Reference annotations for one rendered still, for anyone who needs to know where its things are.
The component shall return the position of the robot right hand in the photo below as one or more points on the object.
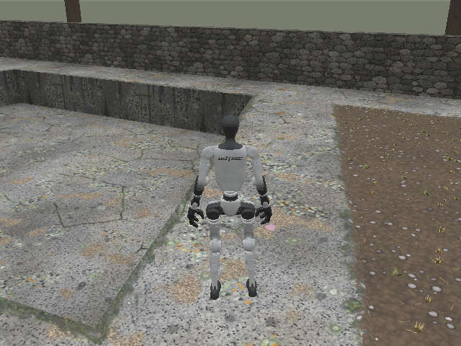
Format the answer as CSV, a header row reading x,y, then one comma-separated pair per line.
x,y
267,213

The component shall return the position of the right robot upper arm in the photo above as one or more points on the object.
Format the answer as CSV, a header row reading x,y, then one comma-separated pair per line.
x,y
252,152

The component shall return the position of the humanoid robot head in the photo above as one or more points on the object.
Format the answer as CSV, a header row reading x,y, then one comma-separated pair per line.
x,y
230,124

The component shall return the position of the robot left hand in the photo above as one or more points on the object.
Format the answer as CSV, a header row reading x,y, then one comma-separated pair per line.
x,y
193,218

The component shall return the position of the left robot upper arm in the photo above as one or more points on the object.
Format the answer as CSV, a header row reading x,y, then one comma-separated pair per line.
x,y
207,153

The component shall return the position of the robot left shin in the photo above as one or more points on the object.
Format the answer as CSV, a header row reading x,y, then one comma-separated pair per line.
x,y
214,266

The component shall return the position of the right robot forearm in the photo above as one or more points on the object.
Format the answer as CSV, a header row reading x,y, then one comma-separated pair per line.
x,y
263,194

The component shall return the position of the left robot forearm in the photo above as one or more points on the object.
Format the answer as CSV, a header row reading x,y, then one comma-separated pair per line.
x,y
196,196

